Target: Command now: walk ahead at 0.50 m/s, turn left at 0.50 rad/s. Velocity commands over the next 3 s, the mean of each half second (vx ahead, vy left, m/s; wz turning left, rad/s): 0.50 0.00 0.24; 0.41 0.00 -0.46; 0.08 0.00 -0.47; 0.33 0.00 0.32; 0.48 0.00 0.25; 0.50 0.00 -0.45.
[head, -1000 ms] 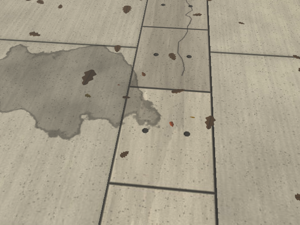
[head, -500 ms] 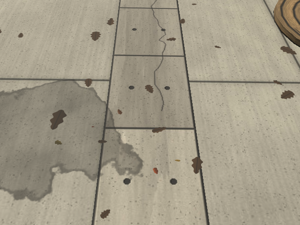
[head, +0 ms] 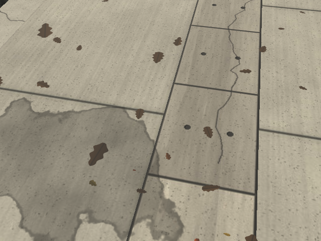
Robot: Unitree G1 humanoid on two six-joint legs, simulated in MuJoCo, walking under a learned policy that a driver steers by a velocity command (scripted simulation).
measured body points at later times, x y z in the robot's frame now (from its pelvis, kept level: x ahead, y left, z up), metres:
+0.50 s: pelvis +0.26 +0.07 +0.00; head +0.27 +0.09 +0.45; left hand +0.28 +0.32 -0.15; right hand +0.30 -0.18 -0.14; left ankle +0.23 +0.10 -0.75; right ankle +0.32 -0.10 -0.66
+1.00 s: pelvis +0.49 +0.04 -0.01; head +0.53 +0.03 +0.44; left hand +0.60 +0.31 -0.14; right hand +0.57 -0.23 -0.14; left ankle +0.51 +0.20 -0.65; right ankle +0.52 +0.01 -0.75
